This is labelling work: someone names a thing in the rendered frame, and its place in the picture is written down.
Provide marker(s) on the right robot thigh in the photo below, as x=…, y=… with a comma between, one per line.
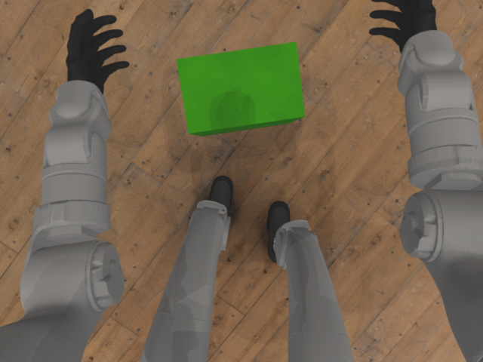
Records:
x=316, y=331

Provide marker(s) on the left robot forearm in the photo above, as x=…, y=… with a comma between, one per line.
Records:
x=74, y=172

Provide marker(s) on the carton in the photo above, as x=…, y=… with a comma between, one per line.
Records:
x=241, y=90

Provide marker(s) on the left robot shin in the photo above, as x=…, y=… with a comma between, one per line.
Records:
x=211, y=204

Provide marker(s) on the robot left hand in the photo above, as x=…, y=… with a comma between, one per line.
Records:
x=84, y=61

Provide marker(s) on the right robot forearm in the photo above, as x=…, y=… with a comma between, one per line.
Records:
x=442, y=121

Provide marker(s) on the right robot upper arm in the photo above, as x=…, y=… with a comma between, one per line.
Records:
x=444, y=229

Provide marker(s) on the left robot upper arm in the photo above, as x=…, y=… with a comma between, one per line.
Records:
x=65, y=291

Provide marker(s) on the robot right hand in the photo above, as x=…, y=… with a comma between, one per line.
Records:
x=416, y=16

